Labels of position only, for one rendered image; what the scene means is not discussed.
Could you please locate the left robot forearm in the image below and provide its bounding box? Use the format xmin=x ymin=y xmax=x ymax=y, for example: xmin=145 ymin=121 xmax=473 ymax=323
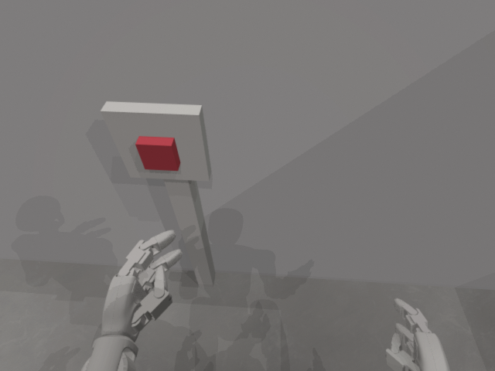
xmin=81 ymin=335 xmax=138 ymax=371

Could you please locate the left robot hand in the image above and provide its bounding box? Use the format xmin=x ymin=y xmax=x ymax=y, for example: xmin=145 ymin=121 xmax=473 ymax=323
xmin=101 ymin=230 xmax=183 ymax=342

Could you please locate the panel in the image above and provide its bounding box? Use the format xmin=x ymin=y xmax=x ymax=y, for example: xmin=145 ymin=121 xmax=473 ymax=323
xmin=101 ymin=101 xmax=215 ymax=287

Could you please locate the right robot hand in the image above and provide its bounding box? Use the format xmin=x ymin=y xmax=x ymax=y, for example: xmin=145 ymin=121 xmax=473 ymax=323
xmin=386 ymin=298 xmax=450 ymax=371

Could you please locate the button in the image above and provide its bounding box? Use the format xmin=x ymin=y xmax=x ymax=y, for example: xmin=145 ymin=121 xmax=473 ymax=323
xmin=135 ymin=136 xmax=180 ymax=171

